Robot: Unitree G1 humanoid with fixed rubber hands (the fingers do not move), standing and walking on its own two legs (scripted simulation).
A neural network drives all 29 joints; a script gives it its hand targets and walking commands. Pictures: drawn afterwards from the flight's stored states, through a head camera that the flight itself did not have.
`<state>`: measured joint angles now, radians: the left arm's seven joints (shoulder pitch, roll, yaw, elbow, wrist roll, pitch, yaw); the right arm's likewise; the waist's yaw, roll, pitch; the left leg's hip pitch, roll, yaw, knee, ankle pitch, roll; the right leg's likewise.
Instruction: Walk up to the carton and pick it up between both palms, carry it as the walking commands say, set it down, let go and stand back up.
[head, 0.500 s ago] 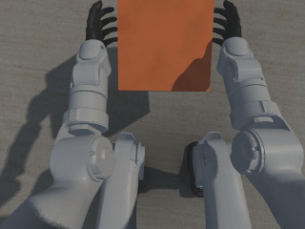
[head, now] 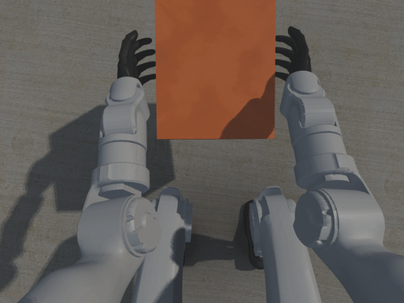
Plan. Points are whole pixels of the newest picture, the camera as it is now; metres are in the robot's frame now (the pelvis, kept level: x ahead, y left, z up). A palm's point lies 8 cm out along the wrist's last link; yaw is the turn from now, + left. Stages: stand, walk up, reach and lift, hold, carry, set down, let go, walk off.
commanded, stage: reach and lift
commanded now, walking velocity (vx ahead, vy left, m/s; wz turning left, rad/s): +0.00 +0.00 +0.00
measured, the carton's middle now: (212, 74) +0.54 +0.02 -0.17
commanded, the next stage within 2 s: none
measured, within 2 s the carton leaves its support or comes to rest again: neither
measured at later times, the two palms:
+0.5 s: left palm (114, 77) +0.48 +0.16 -0.01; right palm (319, 65) +0.49 -0.13 -0.01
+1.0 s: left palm (90, 61) +0.46 +0.15 +0.07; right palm (357, 55) +0.47 -0.13 +0.06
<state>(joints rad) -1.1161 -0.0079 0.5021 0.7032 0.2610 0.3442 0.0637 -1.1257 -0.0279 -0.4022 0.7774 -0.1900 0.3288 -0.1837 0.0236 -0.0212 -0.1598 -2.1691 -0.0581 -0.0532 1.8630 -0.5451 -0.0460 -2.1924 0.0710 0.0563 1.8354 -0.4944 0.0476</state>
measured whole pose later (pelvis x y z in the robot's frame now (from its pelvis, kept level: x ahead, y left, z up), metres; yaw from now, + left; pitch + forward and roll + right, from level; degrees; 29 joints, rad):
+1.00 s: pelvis +0.03 +0.00 +0.12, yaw +0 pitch +41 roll +0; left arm -0.84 -0.11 0.50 0.66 0.31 0.37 0.06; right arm -0.85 0.08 -0.44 0.74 -0.29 0.33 -0.15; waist 0.01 -0.01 -0.29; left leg -1.69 -0.05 -0.05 1.47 -0.50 -0.03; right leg -1.72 0.06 0.08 1.46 -0.46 0.04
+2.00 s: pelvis +0.06 +0.00 +0.25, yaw +0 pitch +26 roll +0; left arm -0.53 -0.22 0.50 0.52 0.37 0.36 -0.01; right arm -0.52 0.19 -0.41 0.56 -0.33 0.36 -0.11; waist 0.02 -0.02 -0.22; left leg -0.99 -0.03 -0.07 0.89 -0.34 -0.02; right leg -1.02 0.04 0.08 0.88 -0.31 0.02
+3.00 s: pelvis +0.08 +0.00 +0.32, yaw +0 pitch -3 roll +0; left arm -0.36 -0.18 0.32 0.40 0.33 0.63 -0.02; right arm -0.34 0.17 -0.25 0.40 -0.32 0.65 -0.09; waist 0.01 0.01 -0.03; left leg -0.16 -0.02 -0.07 0.42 -0.22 -0.01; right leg -0.18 0.02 0.09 0.42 -0.19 0.01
